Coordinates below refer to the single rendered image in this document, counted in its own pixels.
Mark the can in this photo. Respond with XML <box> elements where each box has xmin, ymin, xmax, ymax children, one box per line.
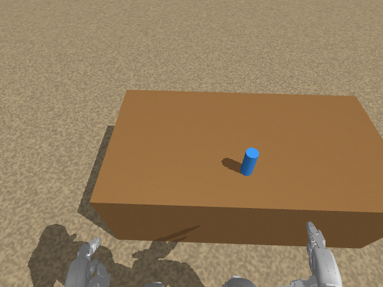
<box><xmin>240</xmin><ymin>148</ymin><xmax>259</xmax><ymax>176</ymax></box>

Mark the left robot hand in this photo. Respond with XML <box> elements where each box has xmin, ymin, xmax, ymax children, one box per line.
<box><xmin>64</xmin><ymin>237</ymin><xmax>111</xmax><ymax>287</ymax></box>

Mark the right robot hand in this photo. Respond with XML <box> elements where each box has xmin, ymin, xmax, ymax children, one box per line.
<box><xmin>281</xmin><ymin>221</ymin><xmax>342</xmax><ymax>287</ymax></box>

